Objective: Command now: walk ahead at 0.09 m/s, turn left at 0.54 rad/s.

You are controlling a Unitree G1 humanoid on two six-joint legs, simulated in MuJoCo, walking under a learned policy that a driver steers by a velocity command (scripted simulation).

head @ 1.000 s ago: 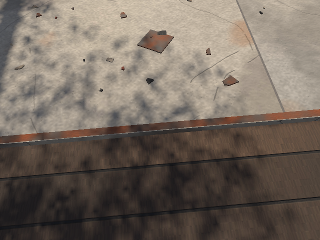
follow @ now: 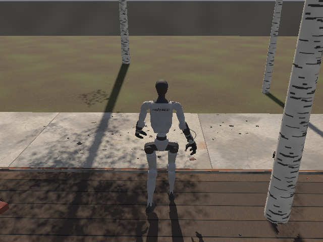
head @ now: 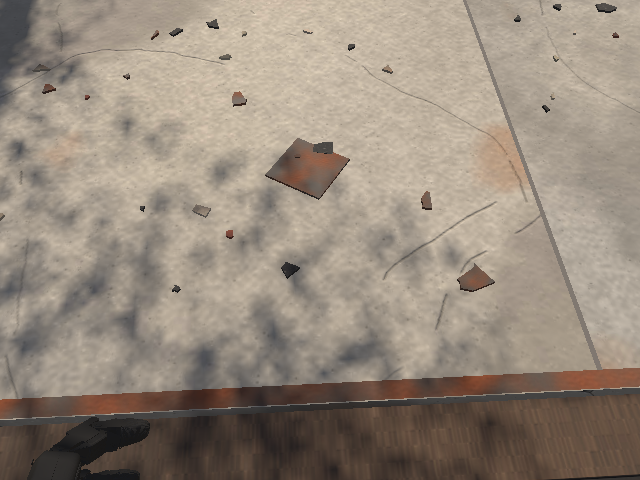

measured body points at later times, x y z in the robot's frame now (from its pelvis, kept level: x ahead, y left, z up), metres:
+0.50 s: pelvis +0.04 +0.04 +0.01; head +0.06 +0.07 +0.46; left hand +0.10 +0.35 -0.11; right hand +0.25 -0.19 -0.07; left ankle +0.02 +0.13 -0.73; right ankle +0.09 -0.11 -0.68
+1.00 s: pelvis +0.05 +0.00 +0.01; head +0.08 -0.02 +0.46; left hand +0.15 +0.30 -0.09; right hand +0.21 -0.28 -0.10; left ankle +0.02 +0.14 -0.67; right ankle +0.03 -0.08 -0.73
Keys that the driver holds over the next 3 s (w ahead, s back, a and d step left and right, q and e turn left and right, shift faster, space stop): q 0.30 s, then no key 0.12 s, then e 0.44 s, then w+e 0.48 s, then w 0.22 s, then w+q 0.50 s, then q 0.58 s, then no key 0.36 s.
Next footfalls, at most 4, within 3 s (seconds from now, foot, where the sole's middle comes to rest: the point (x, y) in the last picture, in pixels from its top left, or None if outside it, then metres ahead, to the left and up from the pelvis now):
0.40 left None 0.06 0.14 -0.76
0.90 right None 0.07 -0.08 -0.76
1.40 left None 0.38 0.11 -0.76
1.80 right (421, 407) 0.57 -0.22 -0.73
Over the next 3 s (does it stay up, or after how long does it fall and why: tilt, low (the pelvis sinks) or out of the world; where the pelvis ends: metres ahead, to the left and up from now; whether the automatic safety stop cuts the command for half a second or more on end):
stays up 0.74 -0.09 0.05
